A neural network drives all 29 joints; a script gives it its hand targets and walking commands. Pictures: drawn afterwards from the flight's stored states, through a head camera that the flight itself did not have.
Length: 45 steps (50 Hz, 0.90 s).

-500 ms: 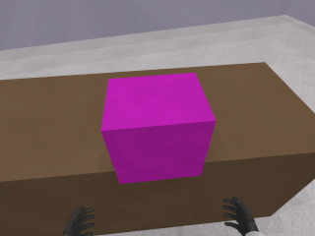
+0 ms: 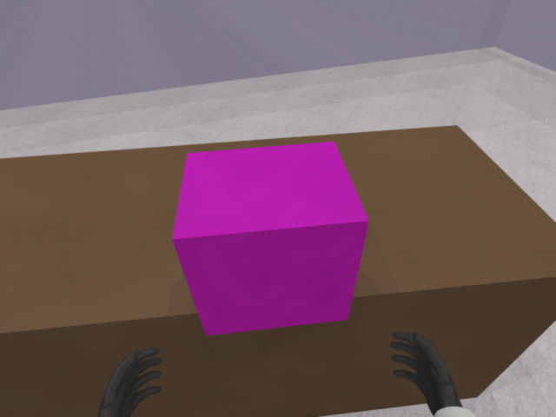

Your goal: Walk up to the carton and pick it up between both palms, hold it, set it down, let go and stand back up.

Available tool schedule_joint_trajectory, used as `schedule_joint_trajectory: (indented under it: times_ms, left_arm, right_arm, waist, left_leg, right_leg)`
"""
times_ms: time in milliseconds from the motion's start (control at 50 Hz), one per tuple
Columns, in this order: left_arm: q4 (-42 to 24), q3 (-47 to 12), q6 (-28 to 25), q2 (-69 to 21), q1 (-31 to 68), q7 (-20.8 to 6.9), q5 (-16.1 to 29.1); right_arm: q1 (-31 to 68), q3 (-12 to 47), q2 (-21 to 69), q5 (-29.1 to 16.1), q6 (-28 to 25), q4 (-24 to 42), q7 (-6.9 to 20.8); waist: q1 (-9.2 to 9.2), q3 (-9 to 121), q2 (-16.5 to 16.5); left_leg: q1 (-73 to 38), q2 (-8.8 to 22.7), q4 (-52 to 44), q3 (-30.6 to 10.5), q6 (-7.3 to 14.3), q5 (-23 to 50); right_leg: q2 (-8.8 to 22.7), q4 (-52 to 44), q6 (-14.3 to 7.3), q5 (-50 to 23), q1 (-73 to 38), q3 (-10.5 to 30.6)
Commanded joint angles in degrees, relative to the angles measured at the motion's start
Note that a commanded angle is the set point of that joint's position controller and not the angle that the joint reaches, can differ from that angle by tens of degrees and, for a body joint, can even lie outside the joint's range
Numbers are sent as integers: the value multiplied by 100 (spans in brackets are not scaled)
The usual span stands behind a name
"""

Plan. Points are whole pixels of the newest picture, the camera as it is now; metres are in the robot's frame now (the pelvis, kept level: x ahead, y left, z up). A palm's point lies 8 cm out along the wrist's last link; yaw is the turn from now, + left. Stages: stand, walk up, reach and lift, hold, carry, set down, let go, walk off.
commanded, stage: reach and lift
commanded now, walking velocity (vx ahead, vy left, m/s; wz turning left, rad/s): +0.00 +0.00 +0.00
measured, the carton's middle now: (269, 239) +0.43 +0.04 +0.04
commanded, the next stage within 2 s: none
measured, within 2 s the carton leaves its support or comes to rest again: neither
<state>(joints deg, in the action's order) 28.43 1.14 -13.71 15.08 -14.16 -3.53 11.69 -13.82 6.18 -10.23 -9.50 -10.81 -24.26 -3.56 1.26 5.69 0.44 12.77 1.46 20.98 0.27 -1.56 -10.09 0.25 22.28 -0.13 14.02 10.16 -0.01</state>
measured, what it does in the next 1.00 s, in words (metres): stands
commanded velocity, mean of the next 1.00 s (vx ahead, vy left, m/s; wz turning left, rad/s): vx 0.00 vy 0.00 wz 0.00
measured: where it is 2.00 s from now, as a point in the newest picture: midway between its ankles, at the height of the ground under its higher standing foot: outside the picture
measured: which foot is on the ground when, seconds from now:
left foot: down 0.00-1.00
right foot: down 0.00-1.00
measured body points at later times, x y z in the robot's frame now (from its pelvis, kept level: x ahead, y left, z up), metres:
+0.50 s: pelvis -0.01 +0.01 +0.00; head -0.03 +0.01 +0.45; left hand +0.25 +0.25 +0.02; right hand +0.27 -0.20 +0.02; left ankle +0.01 +0.14 -0.75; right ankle -0.03 -0.12 -0.75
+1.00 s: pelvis -0.01 +0.00 +0.01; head -0.03 +0.00 +0.46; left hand +0.34 +0.25 +0.11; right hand +0.36 -0.20 +0.12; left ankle +0.01 +0.14 -0.75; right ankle -0.03 -0.12 -0.75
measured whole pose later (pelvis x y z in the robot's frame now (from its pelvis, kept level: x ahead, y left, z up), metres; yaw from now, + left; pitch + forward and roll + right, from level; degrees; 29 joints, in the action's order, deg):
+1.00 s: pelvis -0.01 +0.00 +0.01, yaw +1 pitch -1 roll +0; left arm 22.5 1.7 18.3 22.4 20.3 0.5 18.8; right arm 23.2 -0.1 -18.0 -16.6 22.4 -20.2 -5.9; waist 0.7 2.6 -0.2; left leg 7.8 1.1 15.4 -0.5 -1.2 -6.9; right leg 0.3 15.6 0.2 10.3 4.5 0.0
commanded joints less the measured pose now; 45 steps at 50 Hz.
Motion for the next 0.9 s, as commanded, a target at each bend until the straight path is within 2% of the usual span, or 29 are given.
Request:
schedule_joint_trajectory:
  times_ms: [0, 20, 80, 100, 120, 140, 180, 200, 220, 240, 280, 300, 320, 340, 380, 420, 500, 520, 540, 560, 580, 600, 660, 720, 760, 780, 840, 860, 880]
  left_arm:
    - [-807, 317, -275, 761, 657, 39, 75]
    - [-891, 308, -278, 806, 597, 26, 77]
    - [-1035, 250, -222, 834, 656, 37, 238]
    - [-1243, 285, -243, 863, 972, 67, 184]
    - [-1169, 230, -219, 790, 1056, 70, 258]
    - [-1248, 278, -215, 879, 1041, 99, 186]
    - [-1296, 198, -148, 818, 1188, 141, 222]
    - [-1482, 134, -105, 714, 1334, 180, 278]
    - [-1472, 253, -43, 781, 1305, 230, 207]
    - [-1459, 182, -42, 836, 1248, 222, 239]
    - [-1442, 266, -9, 839, 1381, 250, 223]
    - [-1397, 322, 16, 842, 1524, 248, 233]
    - [-1570, 202, 16, 805, 1731, 246, 263]
    - [-1684, 198, 14, 889, 1965, 268, 295]
    - [-1368, 314, 44, 1006, 1927, 294, 348]
    - [-1122, 275, 158, 869, 2175, 273, 299]
    - [-1338, 353, 252, 1051, 2700, 283, 299]
    - [-1212, 298, 297, 1058, 2795, 297, 425]
    - [-1192, 292, 360, 1004, 2835, 287, 521]
    - [-977, 231, 441, 1031, 2877, 271, 538]
    - [-975, 285, 518, 1056, 3001, 260, 482]
    - [-783, 348, 595, 1112, 3042, 249, 407]
    - [-974, 350, 809, 1189, 3403, 229, 529]
    - [-1216, 409, 1065, 1356, 3843, 269, 577]
    - [-1574, 314, 1419, 1521, 4205, 320, 605]
    - [-1609, 405, 1615, 1456, 4285, 343, 660]
    - [-1598, 438, 2188, 1656, 4581, 355, 750]
    - [-1807, 405, 2376, 1767, 4867, 386, 772]
    - [-1765, 433, 2556, 1729, 5031, 384, 760]
  right_arm:
    - [821, -275, -570, 92, -266, 1021, -13]
    - [780, -269, -563, 119, -287, 996, -39]
    - [794, -379, -634, 116, -235, 1159, -129]
    - [925, -371, -617, 75, -211, 1152, -133]
    - [1090, -285, -548, -60, -147, 1078, -90]
    - [1124, -254, -579, -71, -138, 1354, -80]
    - [1472, -308, -565, -189, -109, 1260, -74]
    - [1392, -323, -541, -220, -68, 1157, -59]
    - [1514, -445, -724, -159, -44, 1171, -77]
    - [1555, -375, -762, -202, -41, 1360, -63]
    - [1699, -496, -807, -221, -36, 1448, -112]
    - [1777, -428, -752, -201, 2, 1250, -115]
    - [1815, -501, -809, -242, 36, 1200, -127]
    - [2028, -459, -765, -418, 44, 1157, -93]
    - [2303, -258, -719, -435, 50, 1182, -104]
    - [2628, -354, -845, -472, 89, 991, -132]
    - [2991, -500, -1030, -509, 218, 950, -137]
    - [3022, -485, -1149, -438, 277, 879, -145]
    - [3119, -452, -1131, -513, 326, 1012, -159]
    - [3245, -346, -1049, -504, 427, 915, -162]
    - [3432, -400, -1108, -525, 482, 1009, -167]
    - [3531, -440, -1053, -530, 566, 1022, -174]
    - [3762, -631, -1207, -461, 901, 770, -198]
    - [4140, -625, -1240, -581, 1172, 1100, -221]
    - [4347, -715, -1343, -639, 1516, 1367, -257]
    - [4665, -644, -1333, -661, 1676, 1637, -270]
    - [4922, -848, -1557, -624, 2238, 1697, -330]
    - [4970, -898, -1541, -713, 2479, 1601, -325]
    - [5115, -860, -1440, -747, 2695, 1516, -297]
  waist:
    - [-69, 423, -27]
    - [-84, 380, -133]
    - [-196, 250, 99]
    - [-95, 9, -208]
    - [-41, -174, -232]
    - [-45, 234, 3]
    - [4, 109, -88]
    - [-37, 252, -318]
    - [31, 323, -225]
    - [-38, 649, -54]
    - [-28, 696, -174]
    - [-1, 343, -48]
    - [8, 544, -392]
    - [53, 550, -439]
    - [97, 702, -22]
    - [110, 564, -228]
    - [53, 889, -288]
    - [-12, 1134, -165]
    - [88, 1028, -90]
    - [53, 949, -208]
    - [160, 1112, -238]
    - [96, 1140, -217]
    - [-7, 1197, 69]
    - [4, 1696, -49]
    - [-44, 1786, -495]
    - [-12, 1949, -324]
    - [-86, 1828, 15]
    - [-103, 1804, -272]
    - [-111, 1686, -293]
  left_leg:
    - [-615, -235, -82, 12, 278, 918]
    - [-644, -247, -67, 39, 244, 805]
    - [-789, -194, -130, -8, 294, 444]
    - [-553, -198, -137, -7, 248, 342]
    - [-492, -213, -66, 9, 255, 386]
    - [-537, -158, -101, 5, 227, 225]
    - [-315, -88, -167, -32, 215, -21]
    - [-315, -132, -106, 88, 240, 70]
    - [-394, -152, -22, 59, 265, 346]
    - [-586, -127, 52, 34, 301, 608]
    - [-552, -122, 94, -18, 289, 465]
    - [-403, -143, 22, -3, 311, 244]
    - [-320, -146, 29, 16, 264, 436]
    - [-399, -161, 73, 35, 257, 578]
    - [-482, -125, 93, -48, 362, 432]
    - [-362, -186, 49, 8, 327, 304]
    - [-561, -202, 52, -9, 338, 705]
    - [-777, -199, 16, -77, 329, 817]
    - [-772, -178, 36, -94, 331, 823]
    - [-657, -179, -28, -61, 300, 829]
    - [-678, -184, -18, -1, 334, 1059]
    - [-668, -218, 0, -15, 304, 1214]
    - [-832, -206, -61, -17, 284, 1497]
    - [-1186, -248, -90, -40, 276, 2337]
    - [-1191, -279, -268, 9, 225, 2356]
    - [-1527, -293, -202, 53, 277, 2644]
    - [-1549, -285, -189, -36, 283, 2685]
    - [-1531, -321, -312, -8, 249, 2600]
    - [-1543, -303, -363, -19, 221, 2393]
  right_leg:
    - [-42, -346, 37, -929, 240, 105]
    - [-42, -373, 50, -790, 371, 82]
    - [-60, -451, 47, -343, 487, -39]
    - [-75, -440, -6, -257, 587, -26]
    - [-79, -427, -48, -292, 717, 42]
    - [-98, -417, -52, -52, 472, -4]
    - [-101, -324, -100, 39, 629, -45]
    - [-89, -310, -85, -81, 655, -48]
    - [-109, -238, -74, -260, 666, -28]
    - [-74, -256, -75, -379, 645, 1]
    - [-64, -259, -56, -266, 588, -7]
    - [-68, -325, -27, -137, 725, -20]
    - [-90, -245, -78, -384, 578, 7]
    - [-93, -198, -77, -568, 665, 34]
    - [-19, -192, -7, -354, 532, 33]
    - [-95, -229, -63, -277, 542, 51]
    - [-131, -209, -62, -776, 343, 47]
    - [-153, -227, -48, -839, 279, 22]
    - [-140, -198, -16, -907, 245, 55]
    - [-175, -240, -21, -944, 94, 34]
    - [-187, -208, 0, -1100, -82, 57]
    - [-195, -191, 27, -1266, -49, 106]
    - [-222, -256, 56, -1577, -348, 23]
    - [-331, -267, 88, -2321, -648, -34]
    - [-310, -418, 71, -2296, -895, 21]
    - [-323, -396, 95, -2524, -780, 29]
    - [-274, -469, 106, -2698, -823, -16]
    - [-248, -573, 112, -2646, -865, 7]
    - [-243, -589, 87, -2394, -785, 4]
